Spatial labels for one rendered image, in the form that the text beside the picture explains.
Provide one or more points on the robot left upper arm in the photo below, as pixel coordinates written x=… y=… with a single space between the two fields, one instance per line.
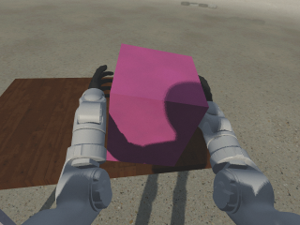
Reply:
x=80 y=196

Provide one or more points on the carton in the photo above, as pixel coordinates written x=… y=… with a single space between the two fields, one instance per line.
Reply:
x=156 y=104

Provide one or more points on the table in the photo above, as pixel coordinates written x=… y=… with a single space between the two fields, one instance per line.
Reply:
x=36 y=128

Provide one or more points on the right robot forearm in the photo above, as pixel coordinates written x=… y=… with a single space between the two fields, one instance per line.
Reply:
x=222 y=143

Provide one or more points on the robot left hand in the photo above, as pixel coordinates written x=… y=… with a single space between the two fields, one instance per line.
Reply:
x=97 y=80

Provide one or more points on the left robot forearm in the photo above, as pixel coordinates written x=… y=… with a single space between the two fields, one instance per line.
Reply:
x=87 y=148

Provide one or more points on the robot right upper arm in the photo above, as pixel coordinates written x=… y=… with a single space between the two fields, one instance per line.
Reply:
x=248 y=198

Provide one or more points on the robot right hand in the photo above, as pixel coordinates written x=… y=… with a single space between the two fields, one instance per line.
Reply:
x=206 y=89

